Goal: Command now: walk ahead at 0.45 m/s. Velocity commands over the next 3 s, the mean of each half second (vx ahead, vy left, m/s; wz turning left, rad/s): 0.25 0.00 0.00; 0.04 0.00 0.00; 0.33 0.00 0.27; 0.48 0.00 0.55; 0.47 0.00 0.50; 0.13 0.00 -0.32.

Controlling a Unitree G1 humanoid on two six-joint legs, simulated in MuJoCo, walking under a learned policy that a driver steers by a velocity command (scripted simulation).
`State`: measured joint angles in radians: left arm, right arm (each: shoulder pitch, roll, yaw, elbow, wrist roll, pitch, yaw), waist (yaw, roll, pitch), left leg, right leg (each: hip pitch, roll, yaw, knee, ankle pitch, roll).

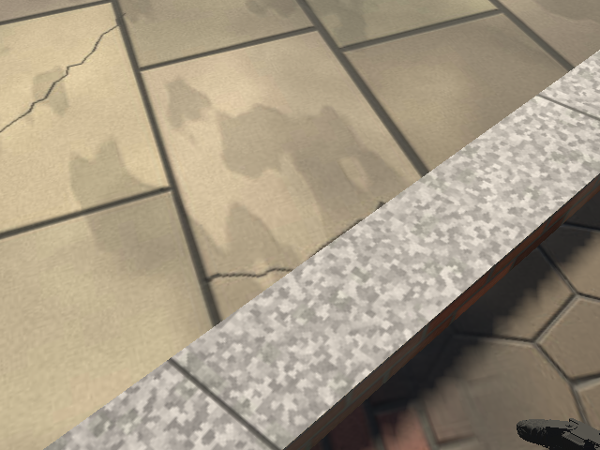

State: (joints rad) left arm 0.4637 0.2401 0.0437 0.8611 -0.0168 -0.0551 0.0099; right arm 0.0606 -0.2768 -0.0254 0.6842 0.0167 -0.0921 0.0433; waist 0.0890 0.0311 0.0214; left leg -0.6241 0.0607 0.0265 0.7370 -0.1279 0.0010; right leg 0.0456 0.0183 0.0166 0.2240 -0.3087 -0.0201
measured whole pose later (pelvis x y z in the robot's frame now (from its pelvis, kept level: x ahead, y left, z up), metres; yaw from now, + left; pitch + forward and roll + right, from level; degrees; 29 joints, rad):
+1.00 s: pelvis +0.23 +0.00 +0.00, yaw +0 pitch -1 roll +0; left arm 0.23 0.20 0.05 1.05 0.00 0.01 0.03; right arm 0.28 -0.22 -0.02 1.03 -0.01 0.01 -0.03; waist 0.00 -0.01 0.04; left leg -0.10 0.01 0.02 0.43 -0.30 -0.01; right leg -0.21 0.00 0.01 0.47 -0.24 0.00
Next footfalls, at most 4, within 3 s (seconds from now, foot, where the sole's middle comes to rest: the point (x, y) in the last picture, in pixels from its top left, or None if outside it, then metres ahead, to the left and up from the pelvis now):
0.12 left None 0.22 0.13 -0.78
0.52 right None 0.28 -0.11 -0.78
1.68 left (285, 365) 0.59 0.13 -0.64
2.22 right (284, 221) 0.98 0.18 -0.64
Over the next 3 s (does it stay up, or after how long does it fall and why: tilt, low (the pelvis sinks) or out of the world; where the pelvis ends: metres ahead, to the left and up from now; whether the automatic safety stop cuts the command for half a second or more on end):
stays up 0.96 0.32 0.13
